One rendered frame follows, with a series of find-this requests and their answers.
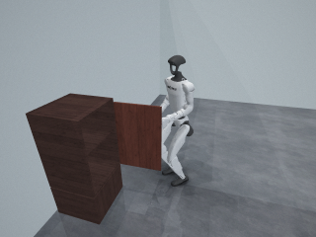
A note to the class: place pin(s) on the robot left foot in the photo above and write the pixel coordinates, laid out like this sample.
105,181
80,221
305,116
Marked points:
179,181

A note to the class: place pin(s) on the right robot upper arm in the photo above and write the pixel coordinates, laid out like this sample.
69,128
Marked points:
166,83

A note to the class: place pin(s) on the cupboard door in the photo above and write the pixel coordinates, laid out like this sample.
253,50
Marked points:
139,133

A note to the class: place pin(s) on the left robot upper arm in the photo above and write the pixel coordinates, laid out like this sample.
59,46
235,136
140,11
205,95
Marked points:
188,88

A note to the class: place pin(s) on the robot right forearm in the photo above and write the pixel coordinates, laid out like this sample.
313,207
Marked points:
165,104

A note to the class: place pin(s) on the robot left forearm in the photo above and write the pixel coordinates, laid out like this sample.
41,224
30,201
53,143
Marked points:
179,114

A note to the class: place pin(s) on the robot left thigh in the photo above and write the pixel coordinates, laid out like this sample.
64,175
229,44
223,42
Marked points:
178,141

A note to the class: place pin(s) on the left robot hand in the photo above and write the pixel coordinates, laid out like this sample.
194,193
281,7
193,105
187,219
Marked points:
164,122

